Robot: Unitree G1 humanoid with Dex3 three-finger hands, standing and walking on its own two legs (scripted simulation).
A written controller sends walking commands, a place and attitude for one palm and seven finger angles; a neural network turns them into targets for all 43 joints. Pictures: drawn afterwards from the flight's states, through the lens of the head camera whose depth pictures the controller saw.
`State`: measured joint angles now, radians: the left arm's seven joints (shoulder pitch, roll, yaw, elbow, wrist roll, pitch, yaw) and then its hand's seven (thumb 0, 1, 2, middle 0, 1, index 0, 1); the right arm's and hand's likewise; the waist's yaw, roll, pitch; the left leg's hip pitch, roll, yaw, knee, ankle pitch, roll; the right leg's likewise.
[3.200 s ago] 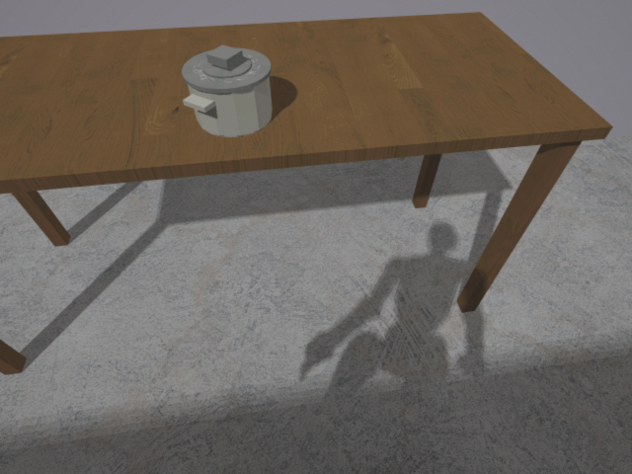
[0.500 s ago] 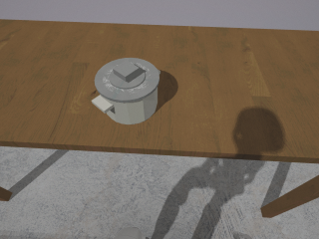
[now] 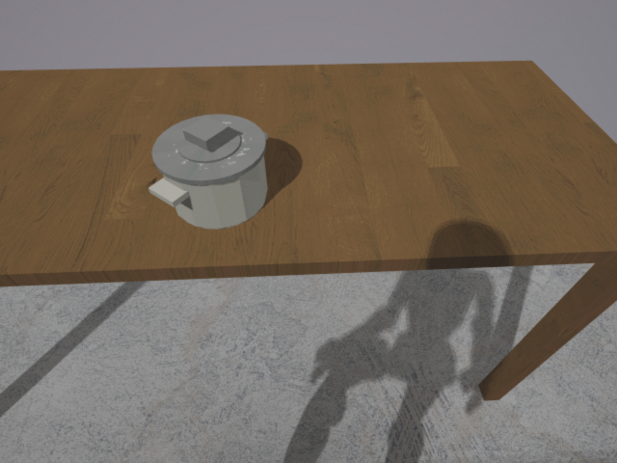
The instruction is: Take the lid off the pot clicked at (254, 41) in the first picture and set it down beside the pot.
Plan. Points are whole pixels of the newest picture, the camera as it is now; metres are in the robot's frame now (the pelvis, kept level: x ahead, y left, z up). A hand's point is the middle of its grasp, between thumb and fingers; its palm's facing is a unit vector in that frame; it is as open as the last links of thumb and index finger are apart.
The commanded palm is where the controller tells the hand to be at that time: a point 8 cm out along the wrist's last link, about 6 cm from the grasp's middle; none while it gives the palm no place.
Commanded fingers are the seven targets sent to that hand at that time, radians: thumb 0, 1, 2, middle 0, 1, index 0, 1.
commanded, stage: come to a stop and stand still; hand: left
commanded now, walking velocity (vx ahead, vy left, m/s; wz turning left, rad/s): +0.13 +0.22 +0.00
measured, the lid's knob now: (207, 132) +0.53 +0.17 +0.16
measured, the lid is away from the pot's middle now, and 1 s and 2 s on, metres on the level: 0.00 0.00 0.00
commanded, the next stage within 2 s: look again from close up in 0.20 s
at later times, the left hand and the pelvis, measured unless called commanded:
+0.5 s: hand out of the picture +0.02 +0.23 -0.18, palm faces +0.06 -0.97 -0.26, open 7.4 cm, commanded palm none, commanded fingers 0.00 0.90 0.90 -0.20 -0.30 -0.20 -0.30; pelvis +0.03 +0.04 -0.01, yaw +0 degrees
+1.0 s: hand out of the picture +0.03 +0.26 -0.17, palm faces -0.01 -0.97 -0.26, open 7.3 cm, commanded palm none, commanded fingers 0.00 0.90 0.90 -0.20 -0.30 -0.20 -0.30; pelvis -0.01 +0.06 -0.01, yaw +0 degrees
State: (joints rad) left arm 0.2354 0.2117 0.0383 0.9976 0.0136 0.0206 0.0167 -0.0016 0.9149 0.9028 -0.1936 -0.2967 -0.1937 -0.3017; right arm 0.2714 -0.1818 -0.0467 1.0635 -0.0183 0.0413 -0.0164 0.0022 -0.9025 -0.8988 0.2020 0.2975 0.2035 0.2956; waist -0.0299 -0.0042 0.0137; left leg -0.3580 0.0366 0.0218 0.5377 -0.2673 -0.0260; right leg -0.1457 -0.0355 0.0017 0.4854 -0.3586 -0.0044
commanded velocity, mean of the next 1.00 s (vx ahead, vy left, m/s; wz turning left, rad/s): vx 0.02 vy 0.03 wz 0.00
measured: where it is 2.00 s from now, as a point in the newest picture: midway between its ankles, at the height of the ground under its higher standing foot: outside the picture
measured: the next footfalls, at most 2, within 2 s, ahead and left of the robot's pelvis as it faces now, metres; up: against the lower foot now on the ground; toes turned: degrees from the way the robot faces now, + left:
left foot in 0.34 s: +0.08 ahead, +0.14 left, +0.00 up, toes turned +1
